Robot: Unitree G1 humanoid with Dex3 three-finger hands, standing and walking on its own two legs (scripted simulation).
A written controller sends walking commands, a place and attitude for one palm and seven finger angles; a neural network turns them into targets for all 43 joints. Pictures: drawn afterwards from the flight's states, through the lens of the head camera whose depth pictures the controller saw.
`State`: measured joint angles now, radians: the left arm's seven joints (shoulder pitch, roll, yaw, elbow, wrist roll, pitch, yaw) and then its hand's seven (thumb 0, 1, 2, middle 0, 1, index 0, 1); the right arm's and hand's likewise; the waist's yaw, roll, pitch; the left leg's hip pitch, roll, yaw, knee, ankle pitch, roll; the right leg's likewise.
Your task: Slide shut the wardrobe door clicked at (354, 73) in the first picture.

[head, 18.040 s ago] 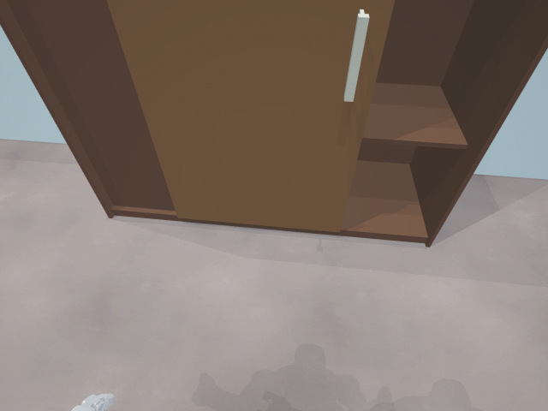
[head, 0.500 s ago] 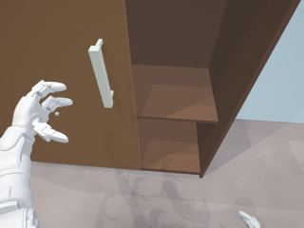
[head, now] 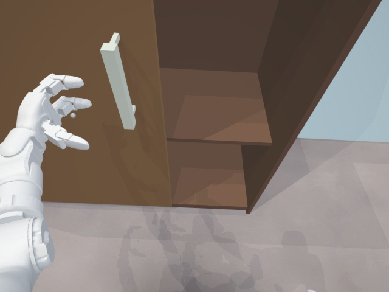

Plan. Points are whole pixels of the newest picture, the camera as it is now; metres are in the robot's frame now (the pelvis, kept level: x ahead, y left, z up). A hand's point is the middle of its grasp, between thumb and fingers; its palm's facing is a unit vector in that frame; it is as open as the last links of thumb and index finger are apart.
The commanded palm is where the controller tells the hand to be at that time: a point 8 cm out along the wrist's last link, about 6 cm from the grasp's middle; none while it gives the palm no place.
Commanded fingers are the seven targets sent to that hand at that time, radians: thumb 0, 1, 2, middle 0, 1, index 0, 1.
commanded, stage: move the hooked fingers beside the handle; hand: left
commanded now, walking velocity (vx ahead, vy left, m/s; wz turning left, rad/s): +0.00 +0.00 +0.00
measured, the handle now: (123, 85) +0.55 +0.16 +0.11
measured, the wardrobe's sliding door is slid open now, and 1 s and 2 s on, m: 0.40 0.40 0.40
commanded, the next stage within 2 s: feel for the door with the fingertips in 1.56 s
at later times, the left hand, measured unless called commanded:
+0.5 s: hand (92, 92) +0.51 +0.21 +0.12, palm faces -0.08 -1.00 -0.02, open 14.0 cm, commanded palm +0.48 +0.27 +0.11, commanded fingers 0.00 -0.50 0.30 -0.30 -1.20 -0.30 -1.20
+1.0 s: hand (91, 103) +0.48 +0.21 +0.11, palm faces -0.07 -1.00 -0.03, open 14.0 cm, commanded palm +0.47 +0.27 +0.11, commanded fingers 0.00 -0.50 0.30 -0.30 -1.20 -0.30 -1.20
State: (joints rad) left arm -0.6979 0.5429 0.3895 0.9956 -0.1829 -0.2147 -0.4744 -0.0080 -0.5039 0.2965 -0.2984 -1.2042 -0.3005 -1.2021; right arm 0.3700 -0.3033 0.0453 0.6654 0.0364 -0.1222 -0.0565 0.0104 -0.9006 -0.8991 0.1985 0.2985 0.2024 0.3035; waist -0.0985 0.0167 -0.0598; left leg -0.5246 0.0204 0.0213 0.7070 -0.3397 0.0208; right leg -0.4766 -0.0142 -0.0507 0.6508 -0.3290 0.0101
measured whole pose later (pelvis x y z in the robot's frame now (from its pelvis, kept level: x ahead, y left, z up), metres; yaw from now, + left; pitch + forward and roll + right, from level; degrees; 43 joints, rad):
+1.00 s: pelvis +0.01 -0.01 -0.01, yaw -1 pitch +14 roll -2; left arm -0.85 0.60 0.41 1.14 -0.12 -0.22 -0.44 -0.01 -0.50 0.30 -0.30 -1.20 -0.30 -1.20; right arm 0.36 -0.30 0.04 0.62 0.03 0.00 -0.03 0.01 -0.90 -0.90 0.20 0.30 0.20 0.30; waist -0.14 0.02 -0.08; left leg -0.64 0.04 0.02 0.78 -0.38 0.01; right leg -0.60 0.01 -0.05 0.71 -0.36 0.00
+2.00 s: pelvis +0.01 +0.00 -0.01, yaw -2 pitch +14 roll -2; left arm -0.82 0.51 0.37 1.07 -0.12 -0.24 -0.36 -0.01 -0.50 0.30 -0.30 -1.20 -0.30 -1.20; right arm 0.41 -0.28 0.04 0.63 0.02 0.00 -0.01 0.01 -0.90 -0.90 0.20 0.30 0.20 0.30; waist -0.14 0.03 -0.10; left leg -0.65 0.04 0.03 0.79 -0.38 0.01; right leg -0.61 0.01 -0.04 0.72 -0.36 0.00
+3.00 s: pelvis +0.00 +0.00 -0.01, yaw -2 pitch +16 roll -3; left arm -0.92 0.57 0.41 1.18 -0.09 -0.25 -0.36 -0.01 -0.50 0.30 -0.31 -1.21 -0.33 -1.21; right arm 0.44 -0.28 0.04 0.64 0.01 0.01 0.00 0.01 -0.90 -0.90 0.20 0.30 0.20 0.30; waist -0.18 0.03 -0.10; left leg -0.70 0.05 0.03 0.81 -0.39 0.02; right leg -0.66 0.01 -0.03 0.73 -0.35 0.01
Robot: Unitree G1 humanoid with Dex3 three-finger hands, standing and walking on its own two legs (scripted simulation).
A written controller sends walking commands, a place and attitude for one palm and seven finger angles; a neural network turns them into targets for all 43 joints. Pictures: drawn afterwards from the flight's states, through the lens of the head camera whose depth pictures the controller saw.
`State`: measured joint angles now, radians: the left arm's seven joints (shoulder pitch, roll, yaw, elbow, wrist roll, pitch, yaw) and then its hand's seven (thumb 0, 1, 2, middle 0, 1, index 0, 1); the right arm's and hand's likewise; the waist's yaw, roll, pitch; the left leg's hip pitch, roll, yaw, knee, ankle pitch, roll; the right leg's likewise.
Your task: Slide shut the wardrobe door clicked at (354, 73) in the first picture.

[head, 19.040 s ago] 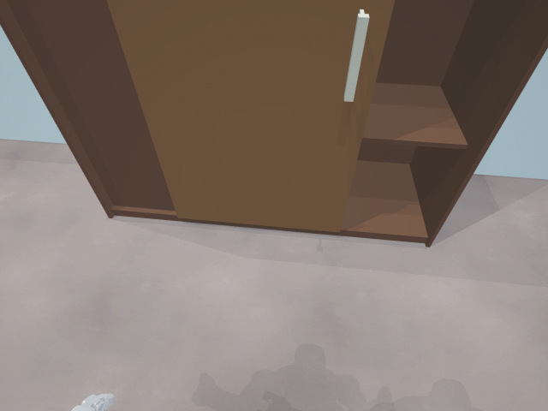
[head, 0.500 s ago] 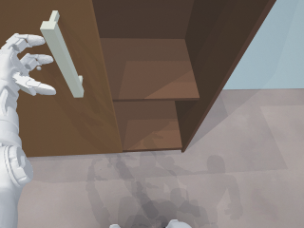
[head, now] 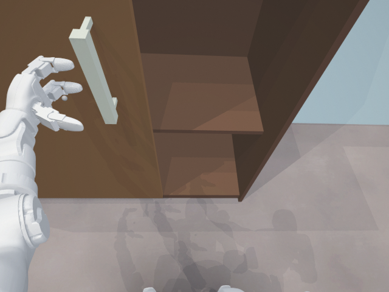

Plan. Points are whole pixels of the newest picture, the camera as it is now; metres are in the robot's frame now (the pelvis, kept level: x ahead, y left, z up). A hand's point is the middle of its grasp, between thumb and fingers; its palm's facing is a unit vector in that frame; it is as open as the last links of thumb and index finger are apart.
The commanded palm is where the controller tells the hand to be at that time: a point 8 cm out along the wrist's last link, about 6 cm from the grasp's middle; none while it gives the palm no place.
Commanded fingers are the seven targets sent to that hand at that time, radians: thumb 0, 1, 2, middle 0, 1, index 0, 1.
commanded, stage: move the hooked fingers beside the handle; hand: left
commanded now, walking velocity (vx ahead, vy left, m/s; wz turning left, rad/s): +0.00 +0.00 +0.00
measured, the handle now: (101, 77) +0.54 +0.17 +0.12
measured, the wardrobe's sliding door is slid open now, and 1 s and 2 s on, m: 0.40 0.40 0.40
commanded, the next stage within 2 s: feel for the door with the fingertips in 0.56 s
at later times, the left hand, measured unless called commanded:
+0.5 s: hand (56, 99) +0.47 +0.24 +0.12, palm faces -0.07 -1.00 -0.02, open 14.0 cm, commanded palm +0.45 +0.29 +0.12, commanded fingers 0.00 -0.50 0.30 -0.30 -1.20 -0.30 -1.20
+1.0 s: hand (82, 95) +0.48 +0.20 +0.12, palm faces -0.08 -1.00 -0.03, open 14.0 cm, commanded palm +0.45 +0.25 +0.12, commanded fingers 0.00 -0.50 0.30 -0.30 -1.20 -0.30 -1.20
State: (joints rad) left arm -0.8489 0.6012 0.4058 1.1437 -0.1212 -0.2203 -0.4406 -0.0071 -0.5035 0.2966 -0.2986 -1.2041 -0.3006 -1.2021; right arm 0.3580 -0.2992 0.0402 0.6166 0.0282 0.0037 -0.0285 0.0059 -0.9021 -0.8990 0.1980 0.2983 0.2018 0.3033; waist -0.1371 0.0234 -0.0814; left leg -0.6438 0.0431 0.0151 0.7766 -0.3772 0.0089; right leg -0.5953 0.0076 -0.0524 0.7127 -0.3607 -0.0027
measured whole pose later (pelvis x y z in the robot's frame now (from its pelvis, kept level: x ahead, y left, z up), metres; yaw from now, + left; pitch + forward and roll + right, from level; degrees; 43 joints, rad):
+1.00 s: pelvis +0.00 +0.01 +0.00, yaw -1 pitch +14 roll -2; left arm -0.82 0.51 0.37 1.07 -0.12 -0.24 -0.36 -0.01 -0.50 0.30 -0.30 -1.20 -0.30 -1.20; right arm 0.41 -0.28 0.04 0.63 0.02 0.00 -0.01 0.01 -0.90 -0.90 0.20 0.30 0.20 0.30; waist -0.14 0.03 -0.10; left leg -0.65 0.04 0.03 0.79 -0.38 0.01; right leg -0.61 0.01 -0.04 0.72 -0.36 0.00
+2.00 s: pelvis -0.01 +0.01 +0.00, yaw -1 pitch +16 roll -3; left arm -0.92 0.57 0.41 1.18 -0.09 -0.25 -0.36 -0.01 -0.50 0.30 -0.31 -1.21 -0.33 -1.21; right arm 0.44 -0.28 0.04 0.64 0.01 0.01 0.00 0.01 -0.90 -0.90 0.20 0.30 0.20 0.30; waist -0.18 0.03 -0.10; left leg -0.70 0.05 0.03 0.81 -0.39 0.02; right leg -0.66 0.01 -0.03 0.73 -0.35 0.01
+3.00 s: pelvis +0.00 +0.00 +0.00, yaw -1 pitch +14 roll -2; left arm -0.87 0.44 0.35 1.10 -0.10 -0.25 -0.25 -0.01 -0.50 0.30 -0.30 -1.20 -0.30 -1.20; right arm 0.42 -0.27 0.03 0.66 0.02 -0.01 0.00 0.01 -0.90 -0.90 0.20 0.30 0.20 0.30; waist -0.15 0.04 -0.10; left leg -0.64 0.05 0.03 0.78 -0.38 0.00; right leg -0.61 0.02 -0.03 0.73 -0.36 -0.01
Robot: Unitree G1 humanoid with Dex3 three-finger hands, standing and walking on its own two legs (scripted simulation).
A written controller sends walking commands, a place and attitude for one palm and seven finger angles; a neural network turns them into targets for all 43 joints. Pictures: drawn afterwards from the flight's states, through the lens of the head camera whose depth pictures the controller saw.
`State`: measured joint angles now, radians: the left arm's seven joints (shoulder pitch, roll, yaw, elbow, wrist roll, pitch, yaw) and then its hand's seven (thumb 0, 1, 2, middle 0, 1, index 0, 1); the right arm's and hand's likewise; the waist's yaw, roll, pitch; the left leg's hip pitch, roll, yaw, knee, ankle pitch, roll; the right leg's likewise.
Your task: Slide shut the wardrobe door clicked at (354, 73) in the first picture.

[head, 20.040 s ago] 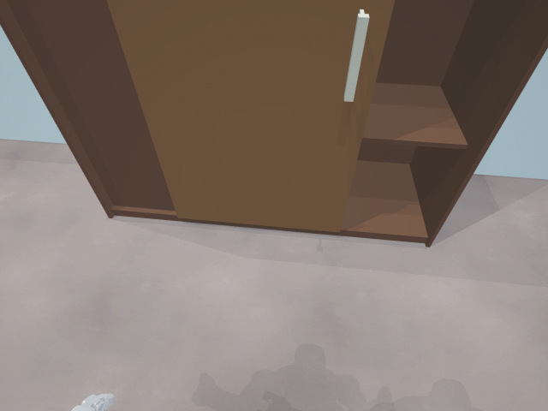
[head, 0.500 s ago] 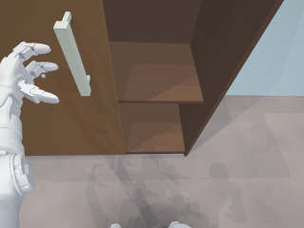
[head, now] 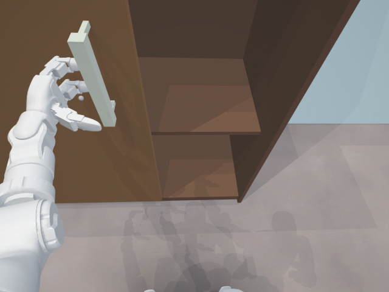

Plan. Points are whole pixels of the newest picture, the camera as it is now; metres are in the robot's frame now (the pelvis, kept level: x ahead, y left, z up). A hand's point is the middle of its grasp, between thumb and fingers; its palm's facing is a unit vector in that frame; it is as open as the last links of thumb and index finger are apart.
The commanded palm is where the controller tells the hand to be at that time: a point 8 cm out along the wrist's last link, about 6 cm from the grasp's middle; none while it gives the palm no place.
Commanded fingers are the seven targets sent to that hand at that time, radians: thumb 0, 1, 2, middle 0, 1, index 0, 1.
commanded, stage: feel for the door with the fingertips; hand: left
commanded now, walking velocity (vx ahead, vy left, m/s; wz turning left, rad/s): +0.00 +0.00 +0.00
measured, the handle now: (99, 80) +0.54 +0.17 +0.12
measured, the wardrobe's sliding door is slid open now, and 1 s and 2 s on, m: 0.40 0.40 0.40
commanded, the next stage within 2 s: slide the fingers in behind the handle in 0.62 s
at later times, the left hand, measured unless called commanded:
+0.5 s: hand (81, 91) +0.49 +0.20 +0.13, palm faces -0.03 -1.00 -0.02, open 14.0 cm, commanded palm +0.47 +0.26 +0.12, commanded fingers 0.00 -0.50 0.30 -0.30 -1.20 -0.30 -1.20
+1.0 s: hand (81, 92) +0.50 +0.20 +0.12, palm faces -0.06 -1.00 -0.01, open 13.8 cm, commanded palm +0.47 +0.25 +0.12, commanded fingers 0.00 -0.50 0.30 -0.30 -1.20 -0.30 -1.20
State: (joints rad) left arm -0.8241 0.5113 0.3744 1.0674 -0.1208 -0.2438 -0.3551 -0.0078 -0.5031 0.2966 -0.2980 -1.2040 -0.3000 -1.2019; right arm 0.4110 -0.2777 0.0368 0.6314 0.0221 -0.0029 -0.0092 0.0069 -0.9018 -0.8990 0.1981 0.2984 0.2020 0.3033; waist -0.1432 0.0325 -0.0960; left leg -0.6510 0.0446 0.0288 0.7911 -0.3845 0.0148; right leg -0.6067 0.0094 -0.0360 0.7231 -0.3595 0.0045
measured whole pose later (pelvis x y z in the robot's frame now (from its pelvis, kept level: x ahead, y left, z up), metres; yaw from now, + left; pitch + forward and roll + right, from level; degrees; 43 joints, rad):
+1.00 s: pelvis +0.00 +0.00 +0.00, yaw -1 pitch +16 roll -3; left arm -0.92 0.57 0.41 1.18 -0.09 -0.25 -0.36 -0.01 -0.50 0.30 -0.31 -1.21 -0.33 -1.21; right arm 0.44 -0.28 0.04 0.64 0.01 0.01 0.00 0.01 -0.90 -0.90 0.20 0.30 0.20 0.30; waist -0.18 0.03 -0.10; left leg -0.70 0.05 0.03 0.81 -0.39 0.02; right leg -0.66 0.01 -0.03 0.73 -0.35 0.01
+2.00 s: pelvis +0.00 -0.01 +0.00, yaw +0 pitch +14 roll -2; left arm -0.87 0.44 0.35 1.10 -0.10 -0.25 -0.25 -0.01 -0.50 0.30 -0.30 -1.20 -0.30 -1.20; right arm 0.42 -0.27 0.03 0.66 0.02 -0.01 0.00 0.01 -0.90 -0.90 0.20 0.30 0.20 0.30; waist -0.15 0.04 -0.10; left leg -0.64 0.05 0.03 0.78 -0.38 0.00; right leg -0.61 0.02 -0.03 0.73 -0.36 -0.01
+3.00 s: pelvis +0.00 -0.01 +0.00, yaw +0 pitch +12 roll -1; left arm -0.82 0.39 0.32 1.06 -0.11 -0.27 -0.20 0.00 -0.05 0.49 -0.34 -1.27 -0.31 -1.27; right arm 0.40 -0.27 0.02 0.67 0.02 -0.03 0.01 0.01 -0.90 -0.90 0.20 0.30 0.20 0.30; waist -0.13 0.04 -0.10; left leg -0.60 0.04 0.03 0.76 -0.38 0.01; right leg -0.57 0.01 -0.03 0.71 -0.36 0.00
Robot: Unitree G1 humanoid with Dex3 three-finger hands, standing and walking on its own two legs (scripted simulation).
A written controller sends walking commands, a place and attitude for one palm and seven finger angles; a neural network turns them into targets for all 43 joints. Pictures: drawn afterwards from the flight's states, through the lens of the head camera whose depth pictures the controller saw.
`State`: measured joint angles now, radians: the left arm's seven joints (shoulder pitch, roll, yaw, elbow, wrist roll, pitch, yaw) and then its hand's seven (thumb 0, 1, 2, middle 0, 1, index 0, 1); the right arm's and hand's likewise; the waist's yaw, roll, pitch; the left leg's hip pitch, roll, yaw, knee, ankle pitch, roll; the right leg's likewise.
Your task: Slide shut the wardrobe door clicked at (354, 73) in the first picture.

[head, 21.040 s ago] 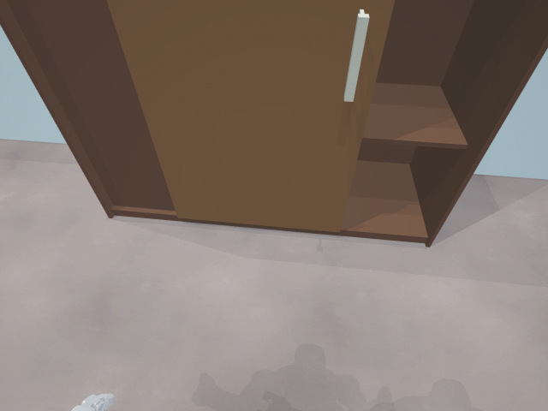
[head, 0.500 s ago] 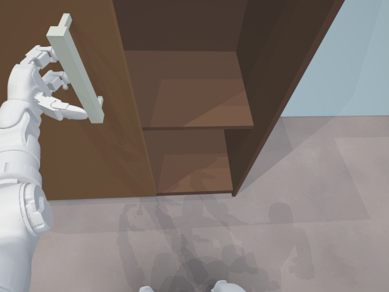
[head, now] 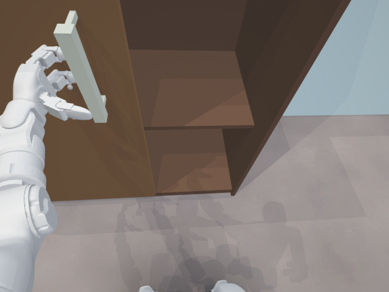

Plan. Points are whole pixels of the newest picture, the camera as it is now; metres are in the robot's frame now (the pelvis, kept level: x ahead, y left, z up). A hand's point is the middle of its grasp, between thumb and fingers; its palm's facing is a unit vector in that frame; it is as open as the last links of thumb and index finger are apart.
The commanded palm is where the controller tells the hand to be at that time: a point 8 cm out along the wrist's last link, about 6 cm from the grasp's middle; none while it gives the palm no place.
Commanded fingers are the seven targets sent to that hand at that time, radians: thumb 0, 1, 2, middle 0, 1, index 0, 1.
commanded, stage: slide the fingers in behind the handle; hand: left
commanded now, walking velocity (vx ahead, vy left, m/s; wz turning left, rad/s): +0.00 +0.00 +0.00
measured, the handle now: (88, 74) +0.54 +0.17 +0.12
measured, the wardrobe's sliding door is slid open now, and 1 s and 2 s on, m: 0.40 0.40 0.40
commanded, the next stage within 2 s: grip the handle and tug to test in 1.54 s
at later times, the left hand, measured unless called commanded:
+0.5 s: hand (76, 91) +0.48 +0.19 +0.13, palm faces -0.03 -1.00 -0.02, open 14.0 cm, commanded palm +0.46 +0.23 +0.12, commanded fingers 0.00 -0.50 0.30 -0.30 -1.20 -0.30 -1.20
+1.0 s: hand (96, 88) +0.49 +0.15 +0.13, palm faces -0.04 -1.00 -0.02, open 14.0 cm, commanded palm +0.47 +0.20 +0.12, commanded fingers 0.00 -0.50 0.30 -0.30 -1.20 -0.30 -1.20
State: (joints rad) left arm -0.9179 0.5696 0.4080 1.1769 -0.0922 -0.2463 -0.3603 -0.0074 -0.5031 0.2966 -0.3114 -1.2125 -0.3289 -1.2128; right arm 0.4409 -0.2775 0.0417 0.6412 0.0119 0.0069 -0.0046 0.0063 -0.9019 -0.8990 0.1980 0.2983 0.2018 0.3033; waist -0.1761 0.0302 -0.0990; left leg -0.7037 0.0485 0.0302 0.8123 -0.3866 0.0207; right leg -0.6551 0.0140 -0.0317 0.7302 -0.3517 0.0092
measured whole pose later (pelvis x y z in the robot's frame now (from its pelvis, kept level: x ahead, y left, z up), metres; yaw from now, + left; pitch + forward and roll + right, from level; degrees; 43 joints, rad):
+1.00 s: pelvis +0.00 -0.01 +0.00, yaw +0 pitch +14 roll -2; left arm -0.87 0.44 0.35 1.10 -0.10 -0.25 -0.25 -0.01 -0.50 0.30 -0.30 -1.20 -0.30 -1.20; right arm 0.42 -0.27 0.03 0.66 0.02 -0.01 0.00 0.01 -0.90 -0.90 0.20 0.30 0.20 0.30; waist -0.15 0.04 -0.10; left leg -0.64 0.05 0.03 0.78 -0.38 0.00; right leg -0.61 0.02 -0.03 0.73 -0.36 -0.01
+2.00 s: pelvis +0.00 -0.01 +0.01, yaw +0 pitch +12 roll -1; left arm -0.82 0.39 0.32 1.06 -0.11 -0.27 -0.20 0.00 -0.05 0.49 -0.34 -1.27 -0.31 -1.27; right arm 0.40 -0.27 0.02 0.67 0.02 -0.03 0.01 0.01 -0.90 -0.90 0.20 0.30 0.20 0.30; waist -0.13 0.04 -0.10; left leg -0.60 0.04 0.03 0.76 -0.38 0.01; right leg -0.57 0.01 -0.03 0.71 -0.36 0.00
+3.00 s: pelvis +0.00 -0.01 +0.01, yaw +0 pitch +13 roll -1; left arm -0.80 0.41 0.33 1.02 -0.12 -0.25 -0.22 0.01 0.67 0.78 -0.37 -1.40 -0.35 -1.40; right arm 0.42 -0.28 0.02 0.64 0.02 -0.03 0.01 0.01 -0.90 -0.90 0.20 0.30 0.20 0.30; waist -0.14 0.04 -0.11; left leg -0.62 0.05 0.04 0.77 -0.38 0.01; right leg -0.59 0.02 -0.01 0.72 -0.36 0.00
